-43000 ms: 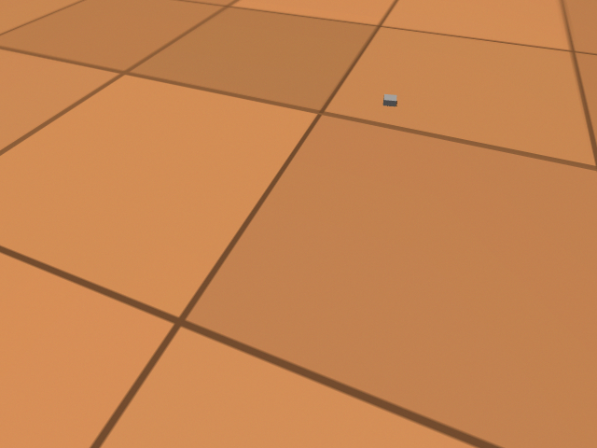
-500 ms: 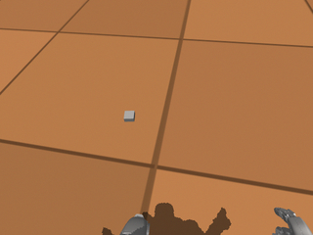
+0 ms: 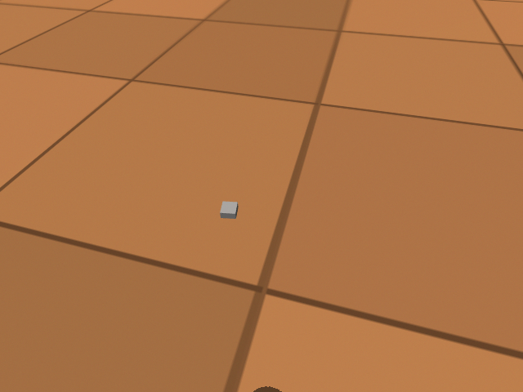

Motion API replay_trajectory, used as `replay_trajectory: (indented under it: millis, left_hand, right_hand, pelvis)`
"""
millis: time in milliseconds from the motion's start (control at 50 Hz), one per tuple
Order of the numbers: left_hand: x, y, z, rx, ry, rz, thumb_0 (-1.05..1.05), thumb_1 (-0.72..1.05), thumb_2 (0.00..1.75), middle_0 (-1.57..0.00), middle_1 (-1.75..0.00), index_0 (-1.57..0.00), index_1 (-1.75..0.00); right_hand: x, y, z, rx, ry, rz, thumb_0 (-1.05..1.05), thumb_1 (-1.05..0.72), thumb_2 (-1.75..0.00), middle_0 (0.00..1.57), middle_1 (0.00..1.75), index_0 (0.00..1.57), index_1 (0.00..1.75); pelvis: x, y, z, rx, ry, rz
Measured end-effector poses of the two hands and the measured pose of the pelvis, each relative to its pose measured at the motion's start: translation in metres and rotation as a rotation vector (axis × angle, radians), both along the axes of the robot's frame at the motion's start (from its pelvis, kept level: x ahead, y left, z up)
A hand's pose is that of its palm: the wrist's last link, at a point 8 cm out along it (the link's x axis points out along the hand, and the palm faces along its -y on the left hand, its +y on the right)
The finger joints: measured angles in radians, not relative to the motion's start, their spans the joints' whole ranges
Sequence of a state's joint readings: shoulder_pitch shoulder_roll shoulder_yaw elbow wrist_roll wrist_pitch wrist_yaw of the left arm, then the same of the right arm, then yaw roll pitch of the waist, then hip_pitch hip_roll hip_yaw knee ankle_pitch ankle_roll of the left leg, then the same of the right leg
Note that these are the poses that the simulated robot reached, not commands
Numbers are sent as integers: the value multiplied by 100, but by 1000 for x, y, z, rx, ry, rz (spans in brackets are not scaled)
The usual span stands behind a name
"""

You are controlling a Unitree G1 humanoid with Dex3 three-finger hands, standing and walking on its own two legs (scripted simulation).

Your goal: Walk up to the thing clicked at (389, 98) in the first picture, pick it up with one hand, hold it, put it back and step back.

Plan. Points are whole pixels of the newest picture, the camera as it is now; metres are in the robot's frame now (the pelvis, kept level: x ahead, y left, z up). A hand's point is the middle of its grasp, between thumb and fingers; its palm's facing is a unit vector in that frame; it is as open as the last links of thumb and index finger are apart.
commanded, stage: step back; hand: left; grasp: from above
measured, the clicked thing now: (229, 209) +1.13 +0.20 -0.74
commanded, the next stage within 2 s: stand in 0.90 s
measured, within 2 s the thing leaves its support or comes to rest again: neither
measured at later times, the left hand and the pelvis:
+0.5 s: hand out of the picture +0.11 +0.31 -0.15, palm faces +0.03 -0.93 -0.37, open 7.4 cm; pelvis +0.05 +0.04 +0.00, yaw +0 degrees
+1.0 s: hand out of the picture +0.14 +0.28 -0.14, palm faces -0.02 -0.94 -0.35, open 7.4 cm; pelvis +0.05 +0.03 +0.02, yaw -1 degrees
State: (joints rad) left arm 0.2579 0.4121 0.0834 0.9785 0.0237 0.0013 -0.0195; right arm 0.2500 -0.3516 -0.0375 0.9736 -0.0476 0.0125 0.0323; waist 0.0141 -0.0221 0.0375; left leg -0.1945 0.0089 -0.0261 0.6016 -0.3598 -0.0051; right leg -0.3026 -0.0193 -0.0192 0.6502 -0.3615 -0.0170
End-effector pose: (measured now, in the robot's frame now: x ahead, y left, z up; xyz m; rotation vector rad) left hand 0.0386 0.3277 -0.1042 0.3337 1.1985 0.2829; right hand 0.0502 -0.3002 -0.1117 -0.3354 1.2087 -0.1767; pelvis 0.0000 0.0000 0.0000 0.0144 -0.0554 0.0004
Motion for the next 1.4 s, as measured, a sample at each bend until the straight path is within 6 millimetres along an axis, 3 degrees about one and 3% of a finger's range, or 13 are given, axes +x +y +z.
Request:
replay_trajectory:
  millis: [160,280,360,460,620,740,880,1100,1400]
  left_hand:
    - [-19,-22,-1,-21,19,36,1,91,90,-20,-30,-20,-30]
    - [-14,-6,-1,-21,47,50,1,90,90,-21,-30,-20,-30]
    - [8,15,-10,-19,48,43,1,90,90,-21,-30,-20,-30]
    - [45,26,-13,-28,27,12,1,91,90,-20,-30,-20,-30]
    - [96,23,-4,-31,-37,-35,1,91,90,-20,-30,-20,-30]
    - [116,15,5,-27,-70,-64,1,91,90,-20,-30,-20,-30]
    - [112,5,8,-34,-57,-74,1,91,90,-20,-30,-20,-30]
    - [86,-10,5,-70,15,-62,1,91,90,-20,-30,-20,-30]
    - [65,-6,8,-56,37,-45,1,91,90,-20,-30,-20,-30]
  right_hand:
    - [41,-9,1,-11,-34,46,0,-90,-90,21,30,21,30]
    - [61,2,4,-25,-24,68,0,-90,-90,20,30,21,30]
    - [65,18,1,-40,-11,53,0,-90,-90,20,30,21,30]
    - [75,41,3,-16,-14,36,0,-90,-90,20,30,21,30]
    - [107,55,6,15,-71,20,0,-90,-90,21,30,21,30]
    - [118,51,9,21,-103,6,0,-90,-90,21,30,21,30]
    - [111,40,12,18,-94,-8,0,-90,-90,21,30,21,30]
    - [74,27,14,18,-17,-36,0,-90,-90,20,30,21,30]
    - [46,27,10,24,29,-36,0,-90,-90,20,30,21,30]
  pelvis:
    - [7,-2,2,-24,0,16]
    - [19,14,3,-21,17,32]
    - [28,28,-2,1,16,27]
    - [41,35,0,-17,25,10]
    - [52,39,5,-20,27,-2]
    - [51,37,9,-13,22,-9]
    - [48,30,13,-11,16,-17]
    - [42,25,20,-13,4,-10]
    - [34,22,22,-14,5,-3]
